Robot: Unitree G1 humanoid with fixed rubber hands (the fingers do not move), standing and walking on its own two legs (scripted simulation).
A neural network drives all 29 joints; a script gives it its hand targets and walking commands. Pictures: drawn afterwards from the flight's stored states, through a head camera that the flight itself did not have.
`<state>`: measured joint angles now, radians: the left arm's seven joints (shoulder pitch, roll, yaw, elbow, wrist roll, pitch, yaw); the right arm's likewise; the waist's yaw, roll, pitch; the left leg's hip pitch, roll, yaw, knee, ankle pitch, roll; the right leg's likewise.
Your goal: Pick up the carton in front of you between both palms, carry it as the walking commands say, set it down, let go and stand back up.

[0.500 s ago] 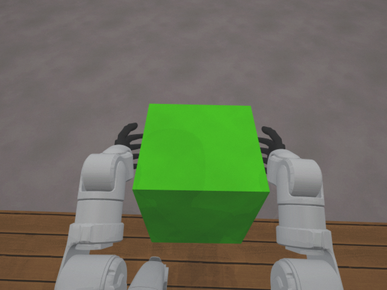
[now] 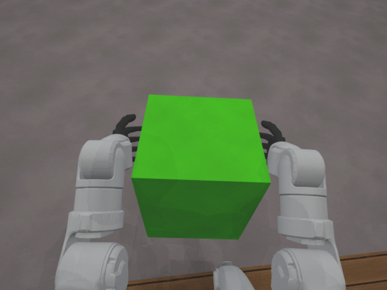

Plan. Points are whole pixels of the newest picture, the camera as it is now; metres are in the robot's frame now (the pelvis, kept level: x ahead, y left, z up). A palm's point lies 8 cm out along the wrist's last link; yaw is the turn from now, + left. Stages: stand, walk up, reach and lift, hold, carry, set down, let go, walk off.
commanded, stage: carry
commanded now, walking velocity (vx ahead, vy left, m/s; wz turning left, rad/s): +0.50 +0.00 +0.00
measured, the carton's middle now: (196, 171) +0.36 -0.02 +0.03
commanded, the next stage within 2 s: none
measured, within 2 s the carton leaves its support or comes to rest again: neither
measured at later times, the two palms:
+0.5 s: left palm (137, 85) +0.64 +0.14 +0.04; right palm (239, 83) +0.66 -0.16 +0.04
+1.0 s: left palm (141, 25) +0.95 +0.15 +0.06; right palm (224, 30) +0.93 -0.15 +0.06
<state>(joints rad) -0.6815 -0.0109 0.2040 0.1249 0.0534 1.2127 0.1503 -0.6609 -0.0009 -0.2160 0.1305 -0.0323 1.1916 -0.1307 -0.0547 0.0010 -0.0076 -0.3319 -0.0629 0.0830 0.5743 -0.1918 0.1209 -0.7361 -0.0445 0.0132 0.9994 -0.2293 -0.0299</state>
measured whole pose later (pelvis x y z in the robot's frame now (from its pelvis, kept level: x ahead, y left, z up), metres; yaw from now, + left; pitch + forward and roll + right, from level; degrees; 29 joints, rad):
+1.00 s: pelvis +0.59 +0.02 -0.03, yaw +0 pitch +5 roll -2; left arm -0.63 -0.03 0.20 0.12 0.07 1.19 0.14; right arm -0.61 0.01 -0.21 0.11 -0.04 1.18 -0.13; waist -0.04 0.00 -0.01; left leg -0.31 -0.01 0.10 0.40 -0.19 0.09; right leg -0.62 -0.04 -0.03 0.96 -0.33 0.01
